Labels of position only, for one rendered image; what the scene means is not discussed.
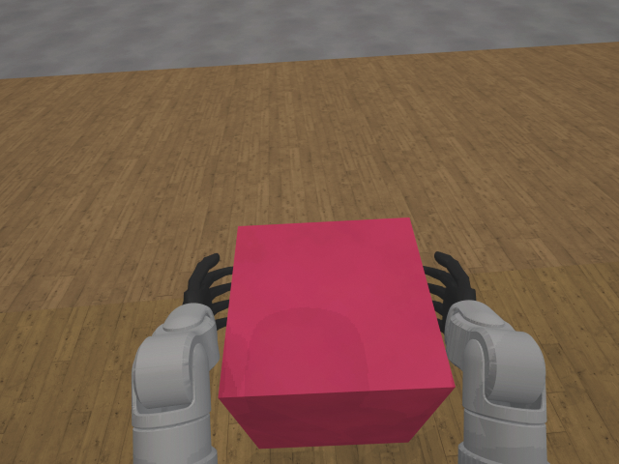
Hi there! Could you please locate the left robot forearm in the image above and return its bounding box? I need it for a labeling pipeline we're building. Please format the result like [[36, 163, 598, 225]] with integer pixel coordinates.
[[132, 303, 220, 464]]

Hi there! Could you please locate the right robot forearm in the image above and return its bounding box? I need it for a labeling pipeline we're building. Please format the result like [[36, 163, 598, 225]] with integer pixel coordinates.
[[444, 300, 550, 464]]

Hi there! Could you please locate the left robot hand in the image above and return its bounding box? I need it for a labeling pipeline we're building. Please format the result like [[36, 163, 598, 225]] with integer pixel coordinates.
[[182, 253, 233, 330]]

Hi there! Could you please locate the right robot hand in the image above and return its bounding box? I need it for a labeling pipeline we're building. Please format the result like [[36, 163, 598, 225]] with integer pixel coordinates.
[[423, 251, 476, 333]]

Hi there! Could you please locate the carton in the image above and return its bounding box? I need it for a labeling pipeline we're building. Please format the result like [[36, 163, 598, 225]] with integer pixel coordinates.
[[218, 217, 456, 449]]

